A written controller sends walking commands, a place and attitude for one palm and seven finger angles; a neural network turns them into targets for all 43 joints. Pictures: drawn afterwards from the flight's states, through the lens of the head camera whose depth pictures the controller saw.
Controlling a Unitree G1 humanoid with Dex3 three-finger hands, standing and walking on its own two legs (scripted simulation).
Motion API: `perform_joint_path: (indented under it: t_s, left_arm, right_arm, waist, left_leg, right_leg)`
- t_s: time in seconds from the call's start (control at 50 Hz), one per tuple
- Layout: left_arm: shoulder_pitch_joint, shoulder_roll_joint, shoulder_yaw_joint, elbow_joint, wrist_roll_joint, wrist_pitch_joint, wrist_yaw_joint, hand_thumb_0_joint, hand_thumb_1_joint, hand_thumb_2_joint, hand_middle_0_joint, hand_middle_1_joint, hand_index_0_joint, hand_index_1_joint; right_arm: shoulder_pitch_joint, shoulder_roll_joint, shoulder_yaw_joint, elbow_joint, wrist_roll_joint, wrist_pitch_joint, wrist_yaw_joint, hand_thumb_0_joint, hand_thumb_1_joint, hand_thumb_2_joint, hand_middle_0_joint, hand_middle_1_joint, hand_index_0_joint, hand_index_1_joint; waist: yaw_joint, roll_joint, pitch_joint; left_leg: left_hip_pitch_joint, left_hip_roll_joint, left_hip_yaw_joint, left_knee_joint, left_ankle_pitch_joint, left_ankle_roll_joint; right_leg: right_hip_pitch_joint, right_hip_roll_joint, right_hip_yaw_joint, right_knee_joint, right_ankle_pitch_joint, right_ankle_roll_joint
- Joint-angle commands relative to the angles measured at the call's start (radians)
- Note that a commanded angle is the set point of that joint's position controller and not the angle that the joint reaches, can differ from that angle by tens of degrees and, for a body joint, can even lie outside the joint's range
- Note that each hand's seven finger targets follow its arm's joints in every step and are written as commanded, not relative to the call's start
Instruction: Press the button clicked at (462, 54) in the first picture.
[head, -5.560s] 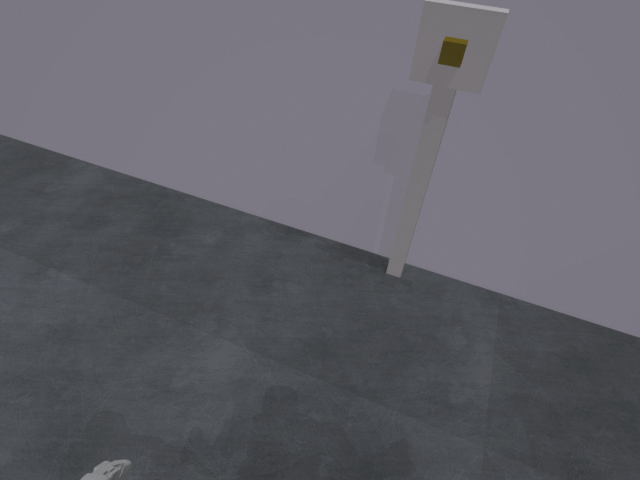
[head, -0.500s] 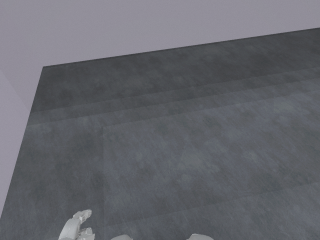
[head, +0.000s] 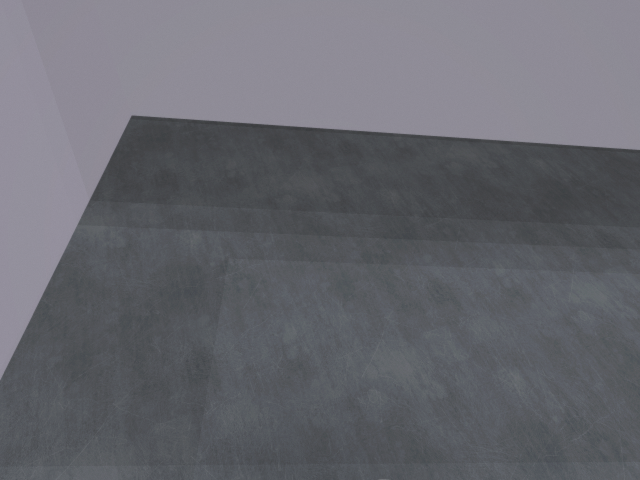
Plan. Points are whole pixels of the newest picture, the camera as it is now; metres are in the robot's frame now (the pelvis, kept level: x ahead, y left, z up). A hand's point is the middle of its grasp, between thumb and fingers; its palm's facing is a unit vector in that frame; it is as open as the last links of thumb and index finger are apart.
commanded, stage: turn to face it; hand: left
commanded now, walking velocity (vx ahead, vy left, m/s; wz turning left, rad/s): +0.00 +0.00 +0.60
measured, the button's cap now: out of the picture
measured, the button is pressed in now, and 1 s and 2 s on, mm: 0 0 0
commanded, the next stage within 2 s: none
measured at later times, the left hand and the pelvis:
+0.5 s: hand out of the picture +0.05 +0.17 -0.14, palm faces +0.28 -0.93 -0.25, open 7.4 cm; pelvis -0.03 -0.05 +0.00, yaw +16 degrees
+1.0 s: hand out of the picture -0.17 +0.17 -0.19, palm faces +0.61 -0.76 -0.24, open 7.4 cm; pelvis -0.06 -0.02 -0.01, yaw +37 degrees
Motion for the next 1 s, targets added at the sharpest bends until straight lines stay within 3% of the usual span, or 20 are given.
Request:
perform_joint_path:
  t_s: [0.0,0.12,0.32,0.42,0.44,0.46,0.48,0.5,0.52,0.54,0.58,0.72,0.82,0.86,0.88,0.9,0.92,0.94,0.96,0.98]
  left_arm:
    - [-0.029,0.075,0.027,-0.097,0.001,-0.026,-0.003,0.000,0.900,0.900,-0.200,-0.300,-0.200,-0.300]
    - [-0.040,0.088,0.034,-0.102,0.000,-0.017,-0.003,0.000,0.900,0.900,-0.200,-0.300,-0.200,-0.300]
    - [-0.089,0.104,0.029,-0.153,-0.006,-0.013,0.002,0.000,0.900,0.900,-0.200,-0.300,-0.200,-0.300]
    - [0.045,0.121,0.034,-0.140,-0.014,-0.018,0.008,0.000,0.900,0.900,-0.200,-0.300,-0.200,-0.300]
    - [0.097,0.136,0.041,-0.131,-0.013,-0.022,0.011,0.000,0.900,0.900,-0.200,-0.300,-0.200,-0.300]
    - [0.117,0.212,0.056,-0.139,0.002,-0.031,0.018,0.000,0.900,0.900,-0.200,-0.300,-0.200,-0.300]
    - [0.063,0.286,0.059,-0.173,0.013,-0.030,0.022,0.000,0.900,0.900,-0.200,-0.300,-0.200,-0.300]
    - [-0.032,0.254,0.042,-0.203,-0.001,-0.026,0.027,0.000,0.900,0.900,-0.200,-0.300,-0.200,-0.300]
    - [-0.130,0.226,0.036,-0.231,0.001,-0.026,0.026,0.000,0.900,0.900,-0.200,-0.300,-0.200,-0.300]
    - [-0.148,0.198,0.034,-0.228,-0.004,-0.037,0.021,0.000,0.900,0.900,-0.200,-0.300,-0.200,-0.300]
    - [-0.125,0.147,0.013,-0.214,-0.006,-0.049,0.012,0.000,0.900,0.900,-0.200,-0.300,-0.200,-0.300]
    - [0.060,0.183,0.019,-0.155,0.006,-0.051,0.012,0.000,0.900,0.900,-0.200,-0.300,-0.200,-0.300]
    - [0.091,0.231,0.038,-0.139,0.015,-0.042,0.007,0.000,0.900,0.900,-0.200,-0.300,-0.200,-0.300]
    - [0.089,0.241,0.043,-0.134,0.010,-0.038,0.006,0.000,0.900,0.900,-0.200,-0.300,-0.200,-0.300]
    - [0.082,0.240,0.043,-0.133,0.001,-0.035,0.002,0.000,0.900,0.900,-0.200,-0.300,-0.200,-0.300]
    - [0.079,0.213,0.040,-0.150,-0.008,-0.032,-0.001,0.000,0.900,0.900,-0.200,-0.300,-0.200,-0.300]
    - [0.037,0.137,0.020,-0.200,-0.013,-0.032,-0.010,0.000,0.900,0.900,-0.200,-0.300,-0.200,-0.300]
    - [-0.023,0.135,0.013,-0.220,-0.004,-0.020,-0.002,0.000,0.900,0.900,-0.200,-0.300,-0.200,-0.300]
    - [-0.046,0.132,0.016,-0.216,-0.002,-0.015,-0.001,0.000,0.900,0.900,-0.200,-0.300,-0.200,-0.300]
    - [-0.056,0.129,0.019,-0.203,-0.006,-0.017,0.001,0.000,0.900,0.900,-0.200,-0.300,-0.200,-0.300]
  right_arm:
    - [0.055,-0.205,-0.050,-0.059,0.003,-0.022,-0.024,0.000,-0.900,-0.900,0.200,0.300,0.200,0.300]
    - [0.076,-0.221,-0.065,-0.067,0.009,-0.020,-0.019,0.000,-0.900,-0.900,0.200,0.300,0.200,0.300]
    - [0.040,-0.266,-0.092,-0.096,-0.001,0.005,-0.007,0.000,-0.900,-0.900,0.200,0.300,0.200,0.300]
    - [-0.045,-0.274,-0.103,-0.137,-0.002,0.021,0.004,0.000,-0.900,-0.900,0.200,0.300,0.200,0.300]
    - [-0.060,-0.253,-0.102,-0.146,0.002,0.025,0.006,0.000,-0.900,-0.900,0.200,0.300,0.200,0.300]
    - [-0.040,-0.194,-0.097,-0.154,0.010,0.032,0.011,0.000,-0.900,-0.900,0.200,0.300,0.200,0.300]
    - [-0.028,-0.151,-0.090,-0.178,0.006,0.028,0.006,0.000,-0.900,-0.900,0.200,0.300,0.200,0.300]
    - [-0.053,-0.223,-0.100,-0.172,-0.009,0.029,0.010,0.000,-0.900,-0.900,0.200,0.300,0.200,0.300]
    - [-0.006,-0.207,-0.101,-0.166,-0.007,0.037,0.019,0.000,-0.900,-0.900,0.200,0.300,0.200,0.300]
    - [-0.001,-0.197,-0.099,-0.137,-0.008,0.048,0.024,0.000,-0.900,-0.900,0.200,0.300,0.200,0.300]
    - [0.018,-0.197,-0.095,-0.116,-0.004,0.049,0.033,0.000,-0.900,-0.900,0.200,0.300,0.200,0.300]
    - [-0.120,-0.180,-0.073,-0.149,0.004,0.047,0.038,0.000,-0.900,-0.900,0.200,0.300,0.200,0.300]
    - [-0.164,-0.158,-0.051,-0.164,0.014,0.028,0.039,0.000,-0.900,-0.900,0.200,0.300,0.200,0.300]
    - [-0.108,-0.171,-0.052,-0.153,0.014,0.017,0.035,0.000,-0.900,-0.900,0.200,0.300,0.200,0.300]
    - [-0.058,-0.196,-0.059,-0.141,0.011,0.012,0.034,0.000,-0.900,-0.900,0.200,0.300,0.200,0.300]
    - [0.025,-0.274,-0.080,-0.123,0.007,0.001,0.031,0.000,-0.900,-0.900,0.200,0.300,0.200,0.300]
    - [0.095,-0.392,-0.110,-0.119,0.008,-0.006,0.023,0.000,-0.900,-0.900,0.200,0.300,0.200,0.300]
    - [0.157,-0.408,-0.113,-0.089,0.016,0.001,0.015,0.000,-0.900,-0.900,0.200,0.300,0.200,0.300]
    - [0.130,-0.371,-0.104,-0.082,0.011,-0.002,0.005,0.000,-0.900,-0.900,0.200,0.300,0.200,0.300]
    - [0.079,-0.343,-0.097,-0.096,0.008,-0.007,-0.006,0.000,-0.900,-0.900,0.200,0.300,0.200,0.300]
  waist:
    - [0.000,0.127,-0.123]
    - [-0.017,0.138,-0.149]
    - [-0.032,0.204,-0.115]
    - [0.029,0.209,-0.122]
    - [0.056,0.165,-0.124]
    - [0.063,-0.041,-0.117]
    - [0.057,-0.299,-0.068]
    - [0.025,-0.175,-0.024]
    - [-0.035,-0.104,-0.017]
    - [-0.037,-0.145,0.008]
    - [-0.043,-0.150,0.040]
    - [0.047,-0.173,-0.008]
    - [0.075,-0.229,-0.054]
    - [0.050,-0.215,-0.105]
    - [0.019,-0.162,-0.136]
    - [-0.031,0.009,-0.205]
    - [-0.073,0.332,-0.227]
    - [-0.095,0.275,-0.250]
    - [-0.084,0.235,-0.208]
    - [-0.072,0.277,-0.180]
  left_leg:
    - [0.218,0.246,-0.320,-0.288,0.489,0.074]
    - [0.259,0.206,-0.347,-0.301,0.432,0.069]
    - [0.152,0.179,-0.529,-0.318,0.198,0.097]
    - [-0.041,0.105,-0.542,-0.306,0.075,0.039]
    - [-0.147,0.066,-0.507,-0.271,-0.014,-0.003]
    - [-0.316,-0.036,-0.373,-0.045,-0.159,-0.075]
    - [-0.442,-0.144,-0.170,0.281,-0.243,-0.141]
    - [-0.342,-0.061,-0.210,0.431,-0.223,-0.119]
    - [-0.279,-0.056,-0.191,0.509,-0.162,-0.121]
    - [-0.278,-0.034,-0.166,0.567,-0.118,-0.129]
    - [-0.288,-0.012,-0.127,0.634,-0.026,-0.148]
    - [-0.288,0.025,-0.062,0.435,-0.088,-0.172]
    - [-0.131,0.012,0.019,0.138,-0.148,-0.149]
    - [-0.027,-0.007,0.044,-0.031,-0.056,-0.135]
    - [0.091,-0.012,0.037,-0.143,0.073,-0.123]
    - [0.306,0.090,-0.093,-0.216,0.302,-0.079]
    - [0.476,0.372,-0.453,-0.209,0.754,0.049]
    - [0.447,0.426,-0.449,-0.188,0.905,0.137]
    - [0.401,0.385,-0.381,-0.191,0.854,0.142]
    - [0.366,0.335,-0.371,-0.187,0.818,0.129]
  right_leg:
    - [-0.179,-0.037,0.099,0.157,0.109,0.025]
    - [-0.178,-0.031,0.102,0.075,0.147,0.056]
    - [-0.071,0.019,0.112,-0.164,0.068,0.041]
    - [0.218,0.063,0.084,-0.470,0.159,0.005]
    - [0.353,0.038,0.087,-0.618,0.221,-0.009]
    - [0.458,-0.163,0.278,-0.783,0.065,-0.075]
    - [0.363,-0.438,0.575,-0.887,-0.080,-0.171]
    - [0.143,-0.446,0.472,-0.885,-0.037,-0.178]
    - [0.065,-0.392,0.373,-0.873,0.021,-0.177]
    - [0.063,-0.307,0.294,-0.844,0.106,-0.138]
    - [0.101,-0.234,0.139,-0.773,0.301,-0.117]
    - [0.306,-0.289,0.067,-0.697,0.507,-0.151]
    - [0.336,-0.320,-0.001,-0.587,0.725,-0.149]
    - [0.344,-0.306,-0.050,-0.489,0.773,-0.112]
    - [0.289,-0.288,-0.087,-0.401,0.730,-0.073]
    - [0.124,-0.244,-0.116,-0.207,0.561,-0.018]
    - [-0.206,-0.101,-0.106,0.017,-0.103,0.063]
    - [-0.233,-0.094,0.012,0.130,-0.183,0.051]
    - [-0.248,-0.110,0.043,0.173,-0.124,0.046]
    - [-0.262,-0.107,0.059,0.194,-0.075,0.050]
